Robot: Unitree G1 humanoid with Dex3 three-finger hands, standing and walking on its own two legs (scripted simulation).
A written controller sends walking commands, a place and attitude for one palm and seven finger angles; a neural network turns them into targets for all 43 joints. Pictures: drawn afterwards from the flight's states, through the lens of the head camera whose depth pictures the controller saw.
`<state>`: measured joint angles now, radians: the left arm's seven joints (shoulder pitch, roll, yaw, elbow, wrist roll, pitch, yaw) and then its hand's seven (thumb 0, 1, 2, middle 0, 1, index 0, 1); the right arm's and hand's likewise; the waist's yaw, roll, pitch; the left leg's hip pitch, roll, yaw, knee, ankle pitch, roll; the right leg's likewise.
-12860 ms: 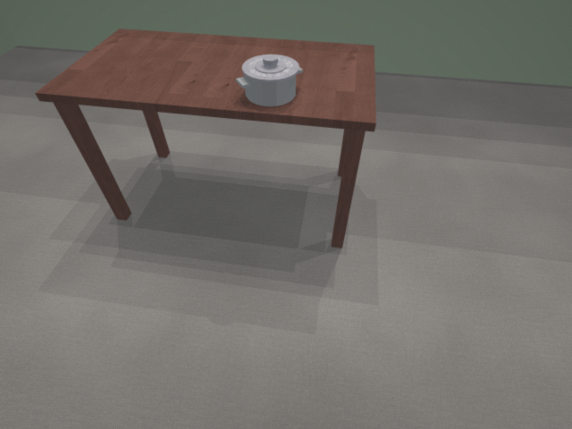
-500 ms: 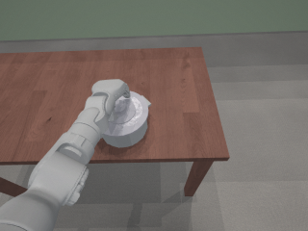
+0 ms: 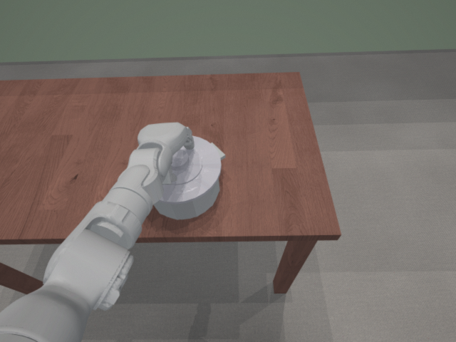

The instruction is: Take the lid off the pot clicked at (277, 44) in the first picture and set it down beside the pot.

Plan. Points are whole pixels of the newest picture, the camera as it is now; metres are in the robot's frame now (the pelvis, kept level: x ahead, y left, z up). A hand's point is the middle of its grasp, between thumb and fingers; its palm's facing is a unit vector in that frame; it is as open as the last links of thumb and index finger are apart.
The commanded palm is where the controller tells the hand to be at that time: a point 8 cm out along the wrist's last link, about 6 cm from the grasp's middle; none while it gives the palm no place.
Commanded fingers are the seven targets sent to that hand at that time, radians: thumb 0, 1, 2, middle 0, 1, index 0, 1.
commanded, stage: close the fingers and squeeze the knob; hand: left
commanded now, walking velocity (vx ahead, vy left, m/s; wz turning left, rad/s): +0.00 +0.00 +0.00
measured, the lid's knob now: (177, 159) +0.47 +0.09 +0.01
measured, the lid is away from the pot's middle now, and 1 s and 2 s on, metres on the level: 0.00 0.00 0.00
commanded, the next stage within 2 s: lift the lid straight up in 1.50 s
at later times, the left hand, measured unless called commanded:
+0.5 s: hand (172, 162) +0.45 +0.10 +0.04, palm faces -0.35 -0.04 -0.93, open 8.3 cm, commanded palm +0.44 +0.10 +0.10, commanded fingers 0.00 0.22 0.92 -0.65 -1.01 -0.65 -1.01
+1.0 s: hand (171, 163) +0.44 +0.10 +0.04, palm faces -0.36 -0.04 -0.93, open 7.7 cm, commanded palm +0.44 +0.10 +0.10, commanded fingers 0.00 0.43 0.78 -0.76 -1.02 -0.74 -1.00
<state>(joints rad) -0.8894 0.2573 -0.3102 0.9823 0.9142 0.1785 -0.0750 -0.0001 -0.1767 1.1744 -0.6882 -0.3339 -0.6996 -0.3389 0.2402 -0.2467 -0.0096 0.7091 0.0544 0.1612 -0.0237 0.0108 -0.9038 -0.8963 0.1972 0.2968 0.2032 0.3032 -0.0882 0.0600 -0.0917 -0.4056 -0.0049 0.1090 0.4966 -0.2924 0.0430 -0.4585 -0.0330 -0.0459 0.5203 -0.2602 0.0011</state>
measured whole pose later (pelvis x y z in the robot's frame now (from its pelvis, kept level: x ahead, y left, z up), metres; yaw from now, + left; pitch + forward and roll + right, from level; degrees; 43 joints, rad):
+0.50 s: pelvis +0.00 +0.00 +0.00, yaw +0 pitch +11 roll +0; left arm -0.89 0.25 -0.31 0.98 0.92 0.17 -0.07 0.00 0.11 0.98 -0.60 -0.94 -0.60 -0.94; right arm 0.25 -0.26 -0.01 0.72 0.06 0.16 -0.03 0.01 -0.90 -0.90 0.20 0.30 0.20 0.30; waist -0.09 0.06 -0.09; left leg -0.40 0.00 0.11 0.49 -0.29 0.04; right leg -0.46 -0.03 -0.05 0.52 -0.26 0.00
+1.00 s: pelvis +0.00 -0.01 +0.00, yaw +0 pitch +11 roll +0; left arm -0.89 0.26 -0.31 0.99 0.92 0.17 -0.08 0.00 0.25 0.70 -0.67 -0.98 -0.65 -0.95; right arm 0.24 -0.26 -0.01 0.71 0.06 0.16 -0.04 0.01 -0.90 -0.90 0.20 0.30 0.20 0.30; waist -0.09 0.06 -0.09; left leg -0.40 0.00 0.11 0.49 -0.28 0.04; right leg -0.45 -0.03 -0.05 0.52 -0.25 -0.01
